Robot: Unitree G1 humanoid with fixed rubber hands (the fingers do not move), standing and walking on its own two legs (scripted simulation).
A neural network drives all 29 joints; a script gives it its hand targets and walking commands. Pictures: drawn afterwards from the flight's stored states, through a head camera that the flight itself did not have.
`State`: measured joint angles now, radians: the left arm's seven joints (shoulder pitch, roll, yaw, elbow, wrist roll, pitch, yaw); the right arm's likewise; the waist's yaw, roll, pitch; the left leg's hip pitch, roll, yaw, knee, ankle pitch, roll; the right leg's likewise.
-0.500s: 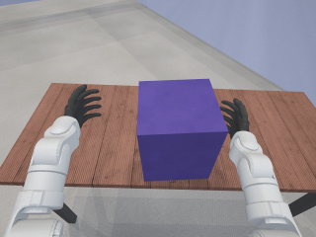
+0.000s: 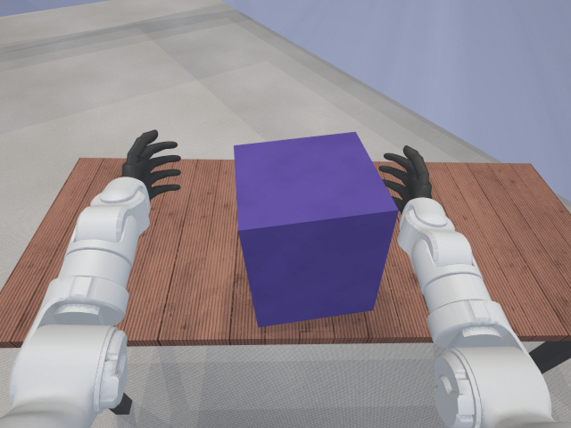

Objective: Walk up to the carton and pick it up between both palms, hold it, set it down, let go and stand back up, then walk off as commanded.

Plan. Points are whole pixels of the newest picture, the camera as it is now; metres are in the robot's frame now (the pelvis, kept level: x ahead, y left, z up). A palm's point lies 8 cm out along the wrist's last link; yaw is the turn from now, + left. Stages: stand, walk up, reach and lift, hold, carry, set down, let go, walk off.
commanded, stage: reach and lift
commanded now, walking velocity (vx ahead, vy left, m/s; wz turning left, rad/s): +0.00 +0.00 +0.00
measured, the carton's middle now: (306, 231) +0.45 -0.06 +0.01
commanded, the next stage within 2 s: none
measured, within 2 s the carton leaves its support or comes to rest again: neither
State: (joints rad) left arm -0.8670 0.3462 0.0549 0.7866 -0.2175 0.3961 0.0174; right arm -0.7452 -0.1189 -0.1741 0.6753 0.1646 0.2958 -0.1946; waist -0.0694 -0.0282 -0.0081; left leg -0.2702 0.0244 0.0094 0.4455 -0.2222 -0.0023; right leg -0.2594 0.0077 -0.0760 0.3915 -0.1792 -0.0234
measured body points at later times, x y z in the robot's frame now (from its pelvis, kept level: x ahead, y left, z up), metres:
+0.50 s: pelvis +0.01 -0.01 -0.01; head +0.05 +0.01 +0.44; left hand +0.45 +0.18 +0.05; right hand +0.40 -0.21 +0.05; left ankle +0.00 +0.12 -0.74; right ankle +0.01 -0.11 -0.74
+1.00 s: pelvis +0.01 +0.00 -0.01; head +0.07 +0.02 +0.44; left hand +0.45 +0.15 +0.03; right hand +0.40 -0.20 +0.03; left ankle +0.00 +0.12 -0.74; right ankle +0.01 -0.11 -0.74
